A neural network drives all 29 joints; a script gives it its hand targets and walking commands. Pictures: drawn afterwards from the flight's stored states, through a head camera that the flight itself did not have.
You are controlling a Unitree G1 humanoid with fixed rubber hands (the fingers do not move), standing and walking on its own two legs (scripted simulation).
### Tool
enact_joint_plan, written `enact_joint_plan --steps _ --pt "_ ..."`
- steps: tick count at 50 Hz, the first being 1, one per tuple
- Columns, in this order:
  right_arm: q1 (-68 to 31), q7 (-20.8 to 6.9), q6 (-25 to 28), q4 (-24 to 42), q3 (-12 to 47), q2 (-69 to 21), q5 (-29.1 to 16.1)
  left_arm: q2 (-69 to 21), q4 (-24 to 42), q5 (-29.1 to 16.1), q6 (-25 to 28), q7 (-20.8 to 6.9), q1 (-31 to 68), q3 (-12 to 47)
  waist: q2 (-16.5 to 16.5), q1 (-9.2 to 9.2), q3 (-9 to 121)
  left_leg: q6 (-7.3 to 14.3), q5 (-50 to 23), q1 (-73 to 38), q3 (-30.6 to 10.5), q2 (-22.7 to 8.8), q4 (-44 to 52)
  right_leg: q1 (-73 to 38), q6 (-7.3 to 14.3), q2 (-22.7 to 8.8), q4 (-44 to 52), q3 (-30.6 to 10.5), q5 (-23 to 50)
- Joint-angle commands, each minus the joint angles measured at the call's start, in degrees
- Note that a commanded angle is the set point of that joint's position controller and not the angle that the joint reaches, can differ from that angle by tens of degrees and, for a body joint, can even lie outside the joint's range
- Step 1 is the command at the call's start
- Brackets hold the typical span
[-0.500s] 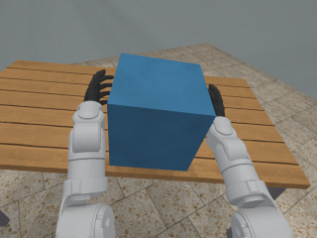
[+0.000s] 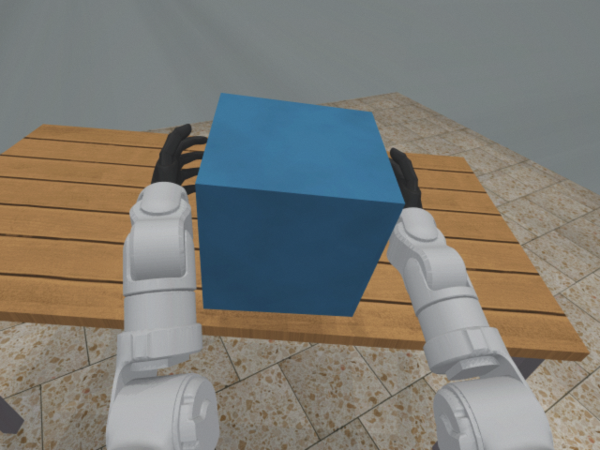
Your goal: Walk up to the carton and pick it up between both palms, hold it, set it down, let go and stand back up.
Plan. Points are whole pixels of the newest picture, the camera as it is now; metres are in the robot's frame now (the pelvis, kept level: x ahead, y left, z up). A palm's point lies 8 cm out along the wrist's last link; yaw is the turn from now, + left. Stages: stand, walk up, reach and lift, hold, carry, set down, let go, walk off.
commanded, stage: hold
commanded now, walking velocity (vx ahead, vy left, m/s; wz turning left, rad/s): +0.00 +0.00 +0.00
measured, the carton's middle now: (289, 208) +0.38 +0.01 +0.18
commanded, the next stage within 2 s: none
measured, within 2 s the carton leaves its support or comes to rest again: neither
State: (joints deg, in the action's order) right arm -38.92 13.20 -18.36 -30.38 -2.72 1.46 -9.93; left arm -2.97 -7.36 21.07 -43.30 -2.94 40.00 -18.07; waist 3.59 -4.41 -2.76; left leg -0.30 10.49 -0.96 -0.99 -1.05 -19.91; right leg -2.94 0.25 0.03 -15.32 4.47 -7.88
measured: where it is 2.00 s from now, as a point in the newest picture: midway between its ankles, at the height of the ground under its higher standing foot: outside the picture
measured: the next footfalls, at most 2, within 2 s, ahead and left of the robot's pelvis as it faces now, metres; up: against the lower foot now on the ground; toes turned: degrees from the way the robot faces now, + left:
none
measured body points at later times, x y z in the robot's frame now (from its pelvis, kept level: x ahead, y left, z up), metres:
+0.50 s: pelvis +0.00 +0.00 +0.00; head -0.05 +0.03 +0.45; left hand +0.38 +0.15 +0.22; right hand +0.37 -0.15 +0.20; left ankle +0.02 +0.12 -0.75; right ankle +0.02 -0.11 -0.75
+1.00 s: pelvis +0.00 +0.00 +0.00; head -0.05 +0.03 +0.45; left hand +0.38 +0.15 +0.22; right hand +0.37 -0.15 +0.19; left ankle +0.02 +0.12 -0.75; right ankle +0.02 -0.11 -0.75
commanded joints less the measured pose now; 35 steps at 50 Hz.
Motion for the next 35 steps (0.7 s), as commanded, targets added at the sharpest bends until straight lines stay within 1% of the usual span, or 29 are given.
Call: enact_joint_plan --steps 1,4,5,6,10,11,13,15,16,18,19,21,22,24,26,28,31,32,35 --pt "-48.88 -5.95 3.47 17.81 20.05 -31.8 -4.26 -30.6 -0.34 -7.98 1.22 -7.88 29.96 24.34 -4.52 -0.68 17.81 0.04 -8.78 2.17 3.52 3.39 3.86 -6.85 -1.95 3.18 1.21 0.88 3.86" --pt "-49.2 -5.88 3.58 19.13 20.51 -31.64 -4.69 -30.81 0.14 -8.26 1.05 -7.93 29.46 24.81 -4.69 -0.98 18.81 -0.23 -11.04 1.57 3.42 3.4 3.19 -7.29 -1.9 3.25 0.82 0.88 6.04" --pt "-48.6 -5.82 3.4 18.61 20.37 -31.32 -4.76 -30.7 0.27 -7.89 0.97 -7.97 29.08 24.63 -4.46 -0.99 18.88 -0.38 -11.24 0.98 3.41 3.55 3.15 -7.23 -1.95 3.34 0.94 1.02 6.0" --pt "-47.97 -5.76 3.16 17.92 20.31 -31.2 -4.73 -30.08 0.06 -7.69 0.8 -8.12 28.96 24.32 -4.55 -1.02 17.54 -0.38 -10.99 1.44 3.46 3.49 3.25 -7.02 -1.99 3.25 1.06 1.0 5.73" --pt "-48.76 -5.39 3.26 20.02 21.38 -32.2 -5.02 -29.91 1.05 -7.82 0.92 -8.36 29.08 24.13 -3.5 -0.59 18.99 0.15 -11.51 1.58 3.69 3.9 3.11 -8.33 -2.52 3.19 0.76 0.65 7.73" --pt "-48.2 -5.27 3.06 19.64 21.24 -31.83 -5.0 -29.79 0.73 -7.61 0.76 -8.41 28.68 24.03 -3.58 -0.88 18.24 0.0 -11.77 1.3 3.56 3.81 3.1 -8.14 -2.56 3.23 0.77 0.77 8.02" --pt "-47.94 -5.2 2.98 19.7 21.33 -32.03 -5.21 -29.81 1.39 -7.59 0.66 -8.63 28.9 24.07 -3.82 -0.81 18.5 -0.11 -12.04 1.12 3.73 3.78 2.9 -8.08 -2.53 3.22 0.83 0.98 7.95" --pt "-48.34 -5.26 2.92 20.05 21.06 -31.6 -4.96 -29.46 0.46 -7.36 0.66 -8.75 28.77 23.49 -3.56 -0.51 18.03 0.11 -10.25 1.42 3.72 3.84 3.38 -7.77 -2.55 3.09 1.04 0.87 6.32" --pt "-48.07 -5.32 2.96 19.93 21.19 -31.59 -4.93 -29.51 0.57 -7.48 0.68 -8.72 28.61 23.59 -3.7 -0.46 17.93 0.02 -10.47 1.6 3.77 3.84 3.47 -7.74 -2.44 3.21 1.09 0.97 6.29" --pt "-47.96 -5.47 3.16 19.78 20.97 -31.49 -4.76 -30.0 1.5 -7.66 0.86 -8.56 29.13 24.38 -4.37 -0.87 18.38 -0.18 -10.69 1.02 3.71 3.67 3.42 -7.18 -2.3 3.31 1.04 1.28 5.94" --pt "-48.06 -5.54 3.34 20.38 21.09 -31.53 -4.91 -30.05 2.11 -7.92 0.9 -8.44 29.15 24.91 -4.84 -0.65 18.79 -0.3 -11.31 0.86 3.82 3.7 3.2 -7.19 -2.18 3.23 0.92 1.14 6.14" --pt "-47.81 -5.54 3.34 20.46 21.38 -31.61 -5.04 -30.16 2.22 -7.92 0.86 -8.32 28.67 24.94 -4.75 -0.62 18.57 -0.32 -12.26 0.89 3.76 3.65 3.07 -7.27 -2.08 3.33 0.8 1.19 7.28" --pt "-47.29 -5.53 3.24 20.19 21.34 -31.25 -4.97 -29.99 2.03 -7.87 0.75 -8.36 28.33 24.93 -4.58 -0.92 18.5 -0.35 -12.63 0.24 3.59 3.62 2.91 -7.35 -2.07 3.4 0.83 1.29 7.47" --pt "-46.91 -5.49 3.19 19.91 21.19 -30.9 -4.74 -29.97 1.94 -7.53 0.59 -8.49 27.63 24.68 -4.45 -0.95 17.54 -0.45 -12.32 0.47 3.72 3.58 3.12 -7.22 -2.09 3.46 0.95 1.31 6.92" --pt "-47.01 -5.44 3.41 20.97 21.52 -30.79 -5.04 -29.7 2.66 -7.55 0.5 -8.53 27.46 24.79 -4.65 -0.74 18.76 -0.46 -13.36 0.2 3.6 3.67 2.76 -8.1 -2.12 3.36 0.7 1.23 8.26" --pt "-47.07 -5.35 3.39 21.52 21.97 -31.04 -5.31 -29.51 3.14 -7.78 0.58 -8.53 27.66 25.1 -3.88 -0.71 19.31 -0.26 -13.45 0.61 3.68 3.74 2.7 -8.37 -2.28 3.23 0.74 1.15 8.82" --pt "-46.72 -5.33 3.38 21.05 21.56 -31.04 -4.95 -29.66 3.36 -7.91 0.7 -8.41 28.14 25.4 -4.5 -0.97 18.38 -0.44 -12.09 0.71 3.65 3.67 3.05 -7.85 -2.21 3.2 0.91 1.19 7.17" --pt "-46.85 -5.45 3.38 21.04 21.71 -31.01 -4.83 -29.43 3.15 -7.82 0.67 -8.37 28.02 25.33 -4.21 -0.8 18.44 -0.31 -11.85 0.59 3.75 3.6 3.26 -7.4 -2.12 3.24 1.01 1.31 6.76" --pt "-46.91 -5.53 3.51 21.18 21.42 -30.83 -4.62 -29.87 3.14 -7.91 0.59 -8.42 27.67 25.62 -4.56 -0.91 18.7 -0.48 -12.31 0.31 3.75 3.49 3.11 -7.27 -2.07 3.23 1.03 1.38 6.96"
